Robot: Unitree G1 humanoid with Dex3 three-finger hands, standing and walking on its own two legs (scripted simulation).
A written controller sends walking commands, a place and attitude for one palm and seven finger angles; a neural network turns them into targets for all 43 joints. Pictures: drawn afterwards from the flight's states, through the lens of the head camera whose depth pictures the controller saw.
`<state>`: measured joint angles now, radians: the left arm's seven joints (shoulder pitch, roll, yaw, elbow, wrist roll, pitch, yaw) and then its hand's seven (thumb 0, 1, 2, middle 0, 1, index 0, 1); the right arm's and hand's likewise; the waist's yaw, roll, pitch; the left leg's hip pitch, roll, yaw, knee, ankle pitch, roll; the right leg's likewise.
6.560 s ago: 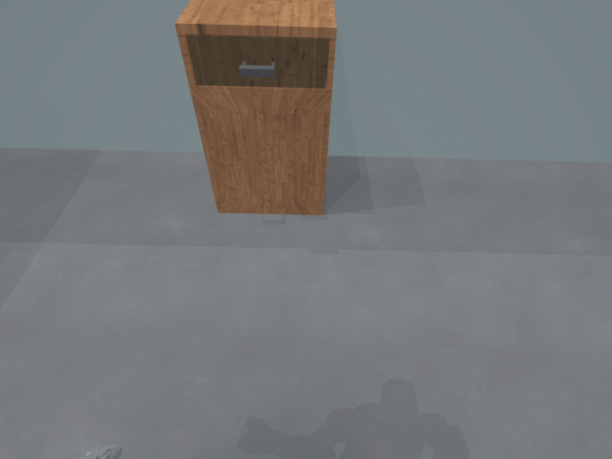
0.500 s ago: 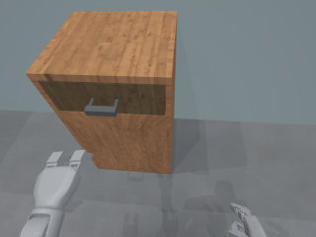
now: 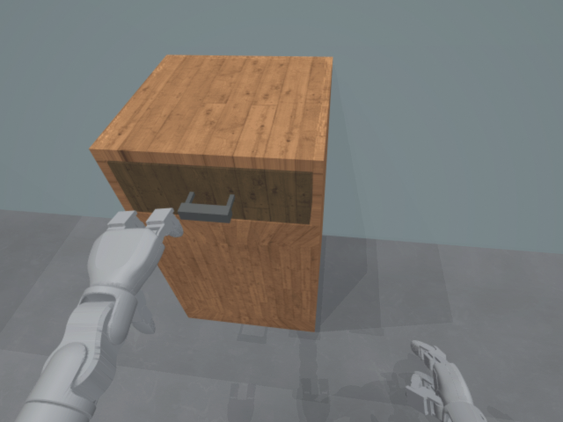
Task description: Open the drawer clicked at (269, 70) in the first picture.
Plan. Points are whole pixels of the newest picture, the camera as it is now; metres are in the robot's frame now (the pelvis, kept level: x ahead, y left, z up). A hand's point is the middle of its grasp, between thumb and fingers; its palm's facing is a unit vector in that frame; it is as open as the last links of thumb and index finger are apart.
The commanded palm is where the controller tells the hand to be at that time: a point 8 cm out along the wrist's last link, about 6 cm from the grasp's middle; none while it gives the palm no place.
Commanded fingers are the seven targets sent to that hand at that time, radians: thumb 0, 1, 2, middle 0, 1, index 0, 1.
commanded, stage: raise the hand with hooked fingers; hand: left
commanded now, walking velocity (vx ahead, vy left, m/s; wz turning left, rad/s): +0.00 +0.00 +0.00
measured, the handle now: (208, 205) +0.54 +0.25 -0.06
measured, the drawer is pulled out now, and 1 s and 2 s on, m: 0.00 0.00 0.00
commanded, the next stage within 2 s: move the hooked fingers above the handle in 0.48 s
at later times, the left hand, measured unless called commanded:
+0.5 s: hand (142, 267) +0.29 +0.25 +0.07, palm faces +0.02 -0.08 -1.00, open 13.8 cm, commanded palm +0.27 +0.25 +0.13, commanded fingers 0.00 -0.50 0.30 -0.30 -1.20 -0.30 -1.20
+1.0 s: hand (157, 250) +0.34 +0.25 +0.05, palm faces -0.05 -0.07 -1.00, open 13.8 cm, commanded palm +0.33 +0.25 +0.11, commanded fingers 0.00 -0.50 0.30 -0.30 -1.20 -0.30 -1.20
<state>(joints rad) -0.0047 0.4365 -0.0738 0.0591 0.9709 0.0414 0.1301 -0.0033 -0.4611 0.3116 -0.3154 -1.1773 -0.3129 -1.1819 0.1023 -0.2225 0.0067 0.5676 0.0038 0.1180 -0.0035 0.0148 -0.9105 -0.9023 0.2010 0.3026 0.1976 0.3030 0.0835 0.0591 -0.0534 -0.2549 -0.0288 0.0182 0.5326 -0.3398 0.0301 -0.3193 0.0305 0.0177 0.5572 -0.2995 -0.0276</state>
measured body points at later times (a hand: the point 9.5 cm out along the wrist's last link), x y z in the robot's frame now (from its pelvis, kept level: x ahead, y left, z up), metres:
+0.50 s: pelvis -0.01 +0.01 +0.00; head +0.02 -0.02 +0.45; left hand +0.29 +0.25 +0.12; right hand +0.16 -0.23 -0.12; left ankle -0.04 +0.10 -0.73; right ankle -0.01 -0.10 -0.73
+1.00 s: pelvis +0.00 +0.00 +0.00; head +0.04 -0.02 +0.45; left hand +0.33 +0.25 +0.10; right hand +0.17 -0.24 -0.12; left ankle -0.04 +0.10 -0.73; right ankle -0.01 -0.10 -0.73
